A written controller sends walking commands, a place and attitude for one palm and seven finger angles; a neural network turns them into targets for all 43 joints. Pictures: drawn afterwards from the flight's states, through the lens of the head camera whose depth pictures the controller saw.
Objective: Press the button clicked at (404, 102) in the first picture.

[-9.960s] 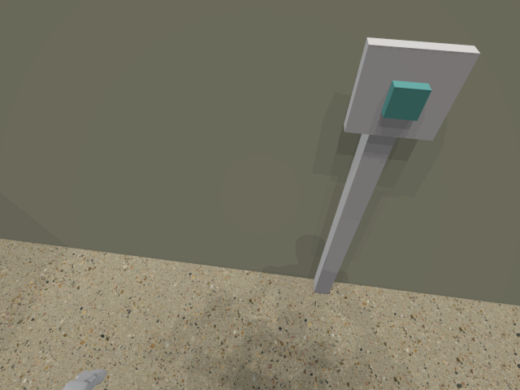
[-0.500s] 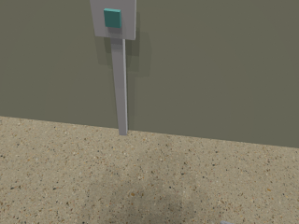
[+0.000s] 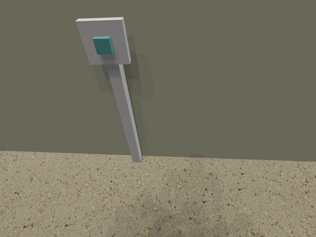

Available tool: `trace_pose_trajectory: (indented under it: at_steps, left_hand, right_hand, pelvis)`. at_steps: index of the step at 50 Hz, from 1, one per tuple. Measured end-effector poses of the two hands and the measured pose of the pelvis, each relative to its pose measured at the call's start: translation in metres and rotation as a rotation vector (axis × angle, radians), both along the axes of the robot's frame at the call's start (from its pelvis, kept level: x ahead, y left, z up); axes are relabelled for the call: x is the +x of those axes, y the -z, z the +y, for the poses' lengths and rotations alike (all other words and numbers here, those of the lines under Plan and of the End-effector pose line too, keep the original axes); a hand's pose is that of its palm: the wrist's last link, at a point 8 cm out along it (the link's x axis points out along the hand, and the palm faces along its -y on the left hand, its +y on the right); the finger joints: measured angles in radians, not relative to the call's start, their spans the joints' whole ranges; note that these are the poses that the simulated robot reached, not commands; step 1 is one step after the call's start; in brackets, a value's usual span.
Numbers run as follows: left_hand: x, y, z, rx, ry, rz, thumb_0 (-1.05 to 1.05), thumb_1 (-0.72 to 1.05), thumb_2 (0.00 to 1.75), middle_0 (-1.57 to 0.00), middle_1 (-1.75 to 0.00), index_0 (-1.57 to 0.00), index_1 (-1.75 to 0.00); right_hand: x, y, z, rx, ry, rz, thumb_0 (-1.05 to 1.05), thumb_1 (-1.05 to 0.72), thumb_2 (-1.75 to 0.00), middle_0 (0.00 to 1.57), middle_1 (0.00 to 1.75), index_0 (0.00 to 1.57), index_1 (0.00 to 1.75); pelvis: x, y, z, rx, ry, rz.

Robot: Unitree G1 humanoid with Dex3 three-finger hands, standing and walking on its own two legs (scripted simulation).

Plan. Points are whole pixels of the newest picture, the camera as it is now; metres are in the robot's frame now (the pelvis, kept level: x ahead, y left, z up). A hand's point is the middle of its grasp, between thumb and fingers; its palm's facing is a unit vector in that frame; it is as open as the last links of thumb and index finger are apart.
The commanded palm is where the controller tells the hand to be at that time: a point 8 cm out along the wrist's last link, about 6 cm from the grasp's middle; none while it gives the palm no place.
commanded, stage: take the last steps up to it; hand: left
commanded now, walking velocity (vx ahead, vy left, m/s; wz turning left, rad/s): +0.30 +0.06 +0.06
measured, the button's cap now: (103, 45) +0.78 +0.25 +0.16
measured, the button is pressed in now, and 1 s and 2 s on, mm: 0 0 0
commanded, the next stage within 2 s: come to a stop and stand still in 0.60 s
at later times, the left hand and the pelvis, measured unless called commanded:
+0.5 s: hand out of the picture +0.02 +0.19 -0.18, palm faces +0.21 -0.97 -0.12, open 7.4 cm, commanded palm none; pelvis +0.17 +0.08 -0.02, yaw +2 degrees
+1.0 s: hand (99, 173) +0.38 +0.26 -0.17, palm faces -0.01 -0.97 -0.23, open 7.4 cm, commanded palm none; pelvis +0.28 +0.08 -0.01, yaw +1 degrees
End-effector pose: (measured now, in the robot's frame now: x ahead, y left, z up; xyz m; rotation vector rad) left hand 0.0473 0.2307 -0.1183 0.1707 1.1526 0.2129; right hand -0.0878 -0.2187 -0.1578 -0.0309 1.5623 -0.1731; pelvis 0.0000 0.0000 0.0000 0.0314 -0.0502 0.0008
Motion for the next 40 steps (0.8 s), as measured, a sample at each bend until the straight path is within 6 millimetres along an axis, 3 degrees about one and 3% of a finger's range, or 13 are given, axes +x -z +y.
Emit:
trace_pose_trajectory:
  at_steps: [6, 12, 18, 23, 25, 28, 30, 34, 37, 40]
  left_hand:
    - [-0.036, -0.005, -0.010, -0.010, -0.057, 0.168, 0.00, 0.94, 0.90, -0.20, -0.30, -0.20, -0.30]
    - [-0.064, 0.001, -0.028, -0.083, -0.141, 0.306, 0.00, 0.92, 0.90, -0.20, -0.30, -0.20, -0.30]
    - [-0.070, 0.008, -0.033, -0.160, -0.218, 0.439, 0.00, 0.91, 0.90, -0.20, -0.30, -0.20, -0.30]
    - [-0.051, 0.023, -0.011, -0.206, -0.245, 0.539, 0.00, 0.91, 0.90, -0.21, -0.30, -0.20, -0.30]
    - [-0.031, 0.031, 0.006, -0.209, -0.232, 0.553, 0.01, 0.91, 0.90, -0.21, -0.30, -0.20, -0.30]
    - [0.020, 0.035, 0.038, -0.174, -0.181, 0.490, 0.01, 0.91, 0.90, -0.21, -0.30, -0.20, -0.30]
    - [0.064, 0.036, 0.061, -0.142, -0.140, 0.413, 0.01, 0.91, 0.90, -0.21, -0.30, -0.20, -0.30]
    - [0.159, 0.031, 0.096, -0.080, -0.071, 0.231, 0.01, 0.91, 0.90, -0.20, -0.30, -0.20, -0.30]
    - [0.221, 0.022, 0.109, -0.050, -0.042, 0.107, 0.00, 0.92, 0.90, -0.20, -0.30, -0.19, -0.30]
    - [0.270, 0.013, 0.111, -0.032, -0.016, 0.024, 0.00, 0.92, 0.90, -0.20, -0.30, -0.19, -0.30]
  right_hand:
    - [0.082, -0.009, -0.014, -0.012, -0.027, -0.128, 0.01, -0.91, -0.90, 0.19, 0.30, 0.19, 0.30]
    - [0.174, -0.011, -0.006, -0.012, -0.100, -0.217, 0.01, -0.91, -0.90, 0.19, 0.30, 0.19, 0.30]
    - [0.282, -0.015, 0.027, -0.013, -0.199, -0.315, 0.01, -0.91, -0.90, 0.19, 0.30, 0.19, 0.30]
    - [0.373, -0.013, 0.069, -0.035, -0.265, -0.428, 0.01, -0.91, -0.90, 0.19, 0.30, 0.19, 0.30]
    - [0.395, -0.013, 0.084, -0.050, -0.267, -0.469, 0.00, -0.91, -0.90, 0.19, 0.30, 0.19, 0.30]
    - [0.404, -0.018, 0.097, -0.057, -0.225, -0.477, 0.00, -0.91, -0.90, 0.19, 0.30, 0.19, 0.30]
    - [0.400, -0.022, 0.102, -0.064, -0.176, -0.467, 0.00, -0.91, -0.90, 0.20, 0.30, 0.20, 0.30]
    - [0.396, -0.032, 0.089, -0.123, -0.116, -0.455, -0.04, -0.96, -0.90, 0.20, 0.30, 0.20, 0.30]
    - [0.383, -0.029, 0.086, -0.127, -0.107, -0.377, -0.04, -0.95, -0.90, 0.20, 0.30, 0.20, 0.30]
    - [0.367, -0.023, 0.088, -0.112, -0.097, -0.286, -0.02, -0.94, -0.90, 0.20, 0.30, 0.19, 0.30]
  pelvis:
    - [0.032, -0.012, -0.005, 0.002, -0.013, 0.006]
    - [0.070, -0.011, 0.006, -0.017, -0.034, 0.016]
    - [0.114, -0.003, 0.030, -0.036, -0.051, 0.034]
    - [0.160, 0.015, 0.063, -0.048, -0.045, 0.048]
    - [0.173, 0.020, 0.075, -0.041, -0.042, 0.040]
    - [0.192, 0.014, 0.088, -0.040, -0.012, 0.022]
    - [0.204, 0.009, 0.093, -0.035, -0.005, 0.015]
    - [0.226, 0.001, 0.100, -0.024, -0.001, 0.014]
    - [0.243, -0.002, 0.103, -0.016, -0.003, 0.018]
    - [0.257, -0.003, 0.102, -0.013, -0.013, 0.019]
